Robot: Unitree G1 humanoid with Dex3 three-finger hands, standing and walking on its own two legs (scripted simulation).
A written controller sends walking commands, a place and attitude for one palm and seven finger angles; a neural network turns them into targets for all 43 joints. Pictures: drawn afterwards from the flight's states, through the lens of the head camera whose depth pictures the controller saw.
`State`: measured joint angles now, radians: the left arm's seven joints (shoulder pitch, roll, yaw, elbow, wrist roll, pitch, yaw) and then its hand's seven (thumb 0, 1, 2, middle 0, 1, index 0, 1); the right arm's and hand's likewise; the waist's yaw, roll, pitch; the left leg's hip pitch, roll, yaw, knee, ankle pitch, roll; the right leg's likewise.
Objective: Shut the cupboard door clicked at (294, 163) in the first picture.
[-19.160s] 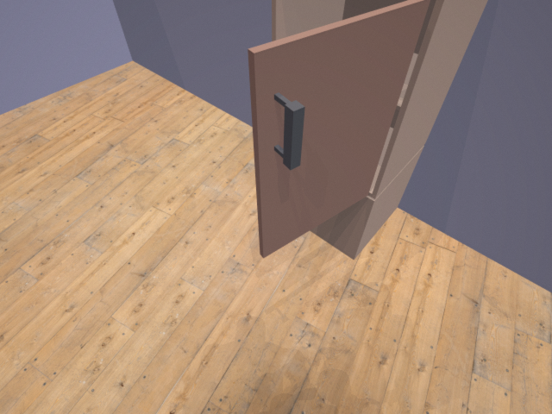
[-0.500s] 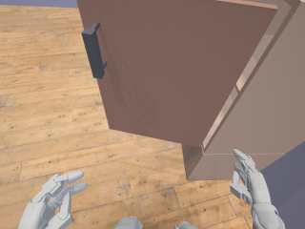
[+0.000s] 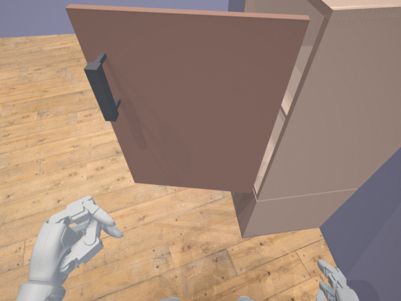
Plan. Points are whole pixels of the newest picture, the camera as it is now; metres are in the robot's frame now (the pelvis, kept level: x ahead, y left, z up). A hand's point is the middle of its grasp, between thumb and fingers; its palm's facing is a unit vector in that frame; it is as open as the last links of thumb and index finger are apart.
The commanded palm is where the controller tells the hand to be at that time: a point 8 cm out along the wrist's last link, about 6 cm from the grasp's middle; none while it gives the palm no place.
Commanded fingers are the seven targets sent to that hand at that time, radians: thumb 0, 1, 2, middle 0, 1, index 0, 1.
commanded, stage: raise the hand and make a fist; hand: left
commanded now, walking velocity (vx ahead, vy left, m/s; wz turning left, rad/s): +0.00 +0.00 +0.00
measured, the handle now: (106, 88) +0.50 +0.24 +0.15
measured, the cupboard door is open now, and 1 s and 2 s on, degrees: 76 76 76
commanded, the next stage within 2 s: bring the fist close to the handle in 0.90 s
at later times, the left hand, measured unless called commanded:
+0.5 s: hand (85, 198) +0.25 +0.20 +0.14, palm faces +0.00 -1.00 -0.09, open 3.1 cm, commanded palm +0.22 +0.24 +0.15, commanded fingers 0.00 0.90 0.90 -1.30 -1.50 -1.30 -1.50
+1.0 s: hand (89, 193) +0.25 +0.19 +0.15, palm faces +0.00 -1.00 -0.06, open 3.1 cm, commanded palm +0.23 +0.24 +0.15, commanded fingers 0.00 0.90 0.90 -1.30 -1.50 -1.30 -1.50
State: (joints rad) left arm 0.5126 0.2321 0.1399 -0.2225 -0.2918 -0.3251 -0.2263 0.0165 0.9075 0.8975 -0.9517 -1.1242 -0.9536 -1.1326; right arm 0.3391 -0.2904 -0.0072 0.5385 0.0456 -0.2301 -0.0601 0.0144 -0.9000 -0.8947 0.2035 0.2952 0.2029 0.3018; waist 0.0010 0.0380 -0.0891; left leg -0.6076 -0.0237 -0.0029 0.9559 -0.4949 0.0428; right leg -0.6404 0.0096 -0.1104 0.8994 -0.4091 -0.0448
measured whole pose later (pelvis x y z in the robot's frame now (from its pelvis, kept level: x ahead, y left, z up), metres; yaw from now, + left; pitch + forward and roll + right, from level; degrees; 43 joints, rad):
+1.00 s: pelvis +0.02 +0.00 +0.04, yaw +0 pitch +1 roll -1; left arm 0.29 0.26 0.18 -0.17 -0.28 -0.07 -0.24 0.02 0.90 0.90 -1.30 -1.50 -1.30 -1.50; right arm 0.25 -0.25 0.05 0.60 0.06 -0.28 -0.07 0.01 -0.90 -0.89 0.20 0.30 0.20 0.30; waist 0.04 0.05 -0.05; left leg -0.29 -0.03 0.00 0.66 -0.40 0.04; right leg -0.33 0.02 -0.09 0.62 -0.32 -0.04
